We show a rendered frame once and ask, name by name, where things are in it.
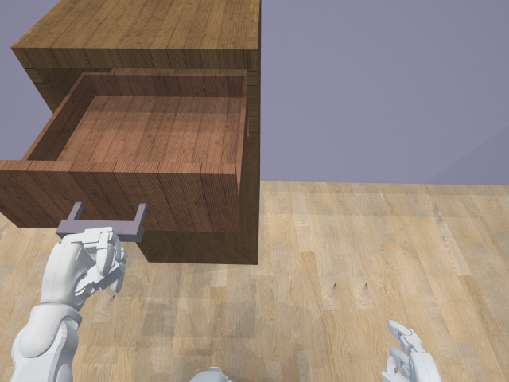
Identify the robot right hand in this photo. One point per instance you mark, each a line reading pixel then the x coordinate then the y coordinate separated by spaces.
pixel 418 367

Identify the robot left hand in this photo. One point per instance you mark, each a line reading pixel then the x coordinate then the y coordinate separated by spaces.
pixel 96 252

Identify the cabinet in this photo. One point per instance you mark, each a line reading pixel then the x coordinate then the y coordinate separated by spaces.
pixel 159 36

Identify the handle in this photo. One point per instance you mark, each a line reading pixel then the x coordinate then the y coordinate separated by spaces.
pixel 127 231

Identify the drawer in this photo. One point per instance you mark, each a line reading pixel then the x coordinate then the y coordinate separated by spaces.
pixel 176 142

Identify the robot left forearm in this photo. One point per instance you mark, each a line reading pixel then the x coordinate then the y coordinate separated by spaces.
pixel 43 350

